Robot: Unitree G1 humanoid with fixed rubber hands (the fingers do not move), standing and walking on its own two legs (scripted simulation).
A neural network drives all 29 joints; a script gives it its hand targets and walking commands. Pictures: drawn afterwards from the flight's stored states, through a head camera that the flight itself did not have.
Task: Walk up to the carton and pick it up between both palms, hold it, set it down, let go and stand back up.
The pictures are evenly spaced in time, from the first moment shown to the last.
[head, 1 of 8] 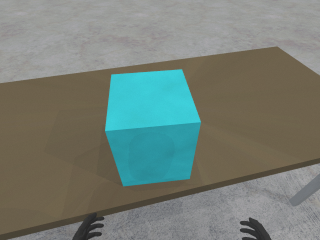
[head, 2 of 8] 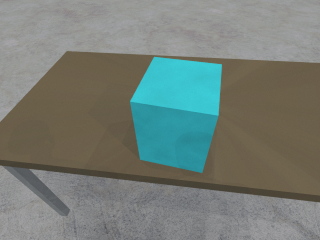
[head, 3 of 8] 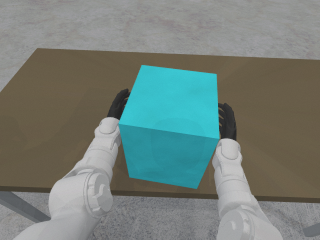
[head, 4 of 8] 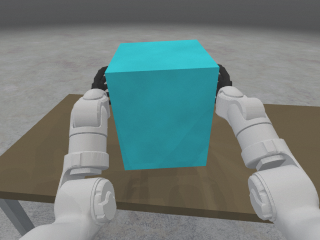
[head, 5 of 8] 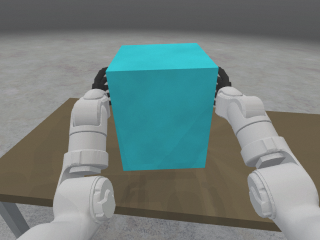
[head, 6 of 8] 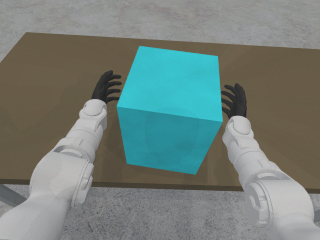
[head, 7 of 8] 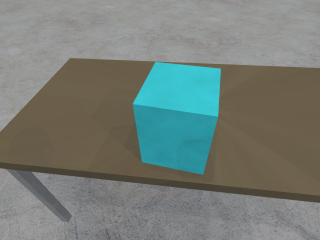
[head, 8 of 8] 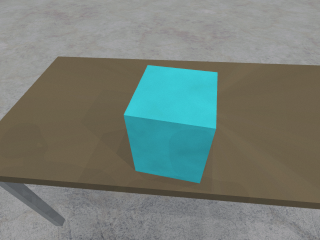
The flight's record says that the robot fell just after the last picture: no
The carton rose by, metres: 0.23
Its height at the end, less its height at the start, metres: +0.00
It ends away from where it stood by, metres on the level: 0.00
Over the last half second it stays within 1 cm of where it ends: yes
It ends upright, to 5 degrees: yes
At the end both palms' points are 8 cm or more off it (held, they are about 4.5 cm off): yes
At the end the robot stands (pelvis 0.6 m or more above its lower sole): yes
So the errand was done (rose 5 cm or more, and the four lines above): yes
